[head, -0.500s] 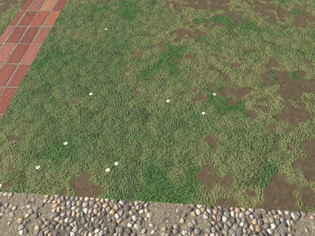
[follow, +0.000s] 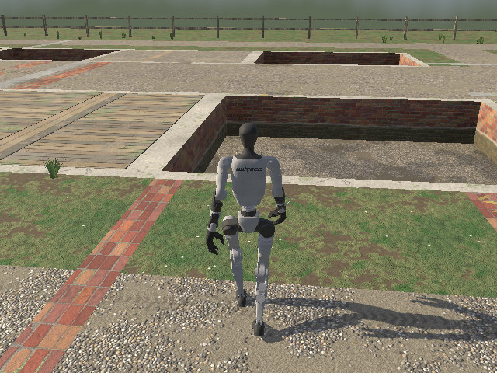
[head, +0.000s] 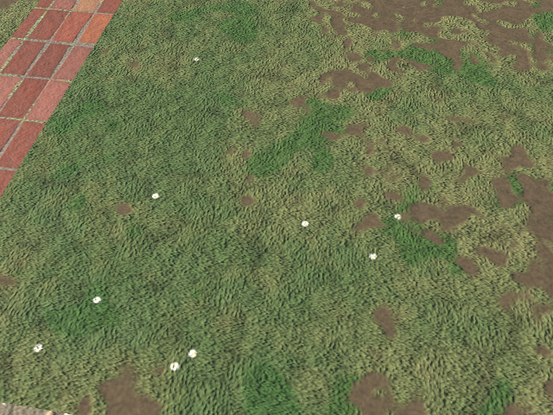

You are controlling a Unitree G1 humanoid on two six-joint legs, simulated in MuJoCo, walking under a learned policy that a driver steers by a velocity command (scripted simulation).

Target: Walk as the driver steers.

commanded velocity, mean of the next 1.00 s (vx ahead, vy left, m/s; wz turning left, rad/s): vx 0.50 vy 0.00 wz -0.26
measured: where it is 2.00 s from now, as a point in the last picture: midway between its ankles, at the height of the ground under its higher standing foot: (378, 205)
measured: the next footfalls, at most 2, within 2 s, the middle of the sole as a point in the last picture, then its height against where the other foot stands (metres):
right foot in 0.56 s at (349, 409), level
left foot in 1.10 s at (312, 277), level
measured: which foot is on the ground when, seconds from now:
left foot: down 0.00-0.56, up 0.58-1.00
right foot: down 0.00-0.00, up 0.02-0.54, down 0.56-1.00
